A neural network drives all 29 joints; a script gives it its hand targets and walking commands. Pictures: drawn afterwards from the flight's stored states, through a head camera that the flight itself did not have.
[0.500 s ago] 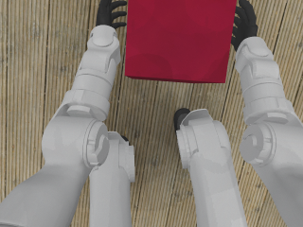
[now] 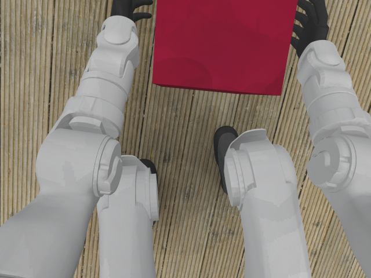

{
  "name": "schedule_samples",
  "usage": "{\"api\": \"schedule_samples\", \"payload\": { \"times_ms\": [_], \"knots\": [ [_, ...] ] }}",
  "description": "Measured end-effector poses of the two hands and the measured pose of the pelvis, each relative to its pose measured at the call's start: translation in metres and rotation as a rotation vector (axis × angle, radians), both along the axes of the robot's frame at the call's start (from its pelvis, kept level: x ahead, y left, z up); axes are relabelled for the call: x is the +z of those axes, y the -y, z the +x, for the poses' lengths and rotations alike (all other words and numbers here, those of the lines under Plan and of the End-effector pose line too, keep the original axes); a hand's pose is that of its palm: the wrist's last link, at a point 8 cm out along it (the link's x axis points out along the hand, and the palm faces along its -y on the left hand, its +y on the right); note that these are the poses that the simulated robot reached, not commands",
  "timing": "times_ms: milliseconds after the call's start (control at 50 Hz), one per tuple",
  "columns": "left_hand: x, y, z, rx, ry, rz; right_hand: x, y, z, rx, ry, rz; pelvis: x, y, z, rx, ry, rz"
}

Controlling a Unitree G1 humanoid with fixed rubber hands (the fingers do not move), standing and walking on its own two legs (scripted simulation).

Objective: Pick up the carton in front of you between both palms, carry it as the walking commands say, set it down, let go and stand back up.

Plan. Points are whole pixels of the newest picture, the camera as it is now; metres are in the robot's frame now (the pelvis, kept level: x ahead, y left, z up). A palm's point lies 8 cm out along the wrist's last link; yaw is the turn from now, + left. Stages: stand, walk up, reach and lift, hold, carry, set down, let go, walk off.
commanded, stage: set down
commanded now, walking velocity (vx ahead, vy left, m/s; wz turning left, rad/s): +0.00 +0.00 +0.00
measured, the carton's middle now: (212, 40) +0.50 -0.14 -0.25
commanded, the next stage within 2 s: let go in 1.24 s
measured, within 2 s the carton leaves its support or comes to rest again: neither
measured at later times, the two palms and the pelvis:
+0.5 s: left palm out of the picture +0.55 +0.01 -0.09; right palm out of the picture +0.44 -0.35 -0.09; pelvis +0.00 -0.01 +0.04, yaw -2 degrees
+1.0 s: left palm out of the picture +0.55 +0.02 +0.05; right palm out of the picture +0.44 -0.36 +0.06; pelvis +0.03 -0.02 +0.16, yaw -3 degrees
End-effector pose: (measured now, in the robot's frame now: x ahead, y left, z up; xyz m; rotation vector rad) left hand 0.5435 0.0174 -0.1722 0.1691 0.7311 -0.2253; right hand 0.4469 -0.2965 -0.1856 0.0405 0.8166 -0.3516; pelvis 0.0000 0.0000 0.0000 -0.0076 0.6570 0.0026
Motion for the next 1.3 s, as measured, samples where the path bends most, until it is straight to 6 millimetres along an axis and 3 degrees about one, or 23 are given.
{"api": "schedule_samples", "payload": {
  "times_ms": [120, 260, 380, 600, 900, 1300],
  "knots": [
    [-0.019, -0.018, -0.002, 0.026, -0.011, 0.020, -0.008, 0.036, -0.013, -0.073, -0.010, -0.047, 0.001, 0.004, 0.001, -0.009, -0.001, 0.006],
    [-0.012, -0.013, 0.001, 0.021, 0.054, 0.005, 0.005, 0.048, 0.004, -0.073, 0.082, -0.037, 0.000, 0.012, 0.002, -0.025, 0.007, 0.018],
    [0.035, -0.003, 0.006, 0.038, 0.129, 0.011, 0.043, 0.048, 0.009, -0.058, 0.169, -0.027, 0.012, 0.014, 0.003, -0.048, 0.014, 0.034],
    [0.123, 0.008, 0.013, 0.069, 0.095, 0.030, 0.130, 0.057, -0.005, -0.059, 0.162, -0.028, 0.067, 0.015, 0.007, -0.087, -0.059, 0.060],
    [0.196, -0.003, 0.011, 0.063, 0.118, 0.024, 0.213, 0.057, -0.003, -0.052, 0.171, -0.049, 0.135, 0.018, 0.027, -0.087, -0.139, 0.055],
    [0.320, -0.010, 0.008, 0.071, 0.108, 0.032, 0.333, 0.060, -0.005, -0.025, 0.168, -0.034, 0.245, 0.023, 0.053, -0.106, -0.106, 0.052]
  ]
}}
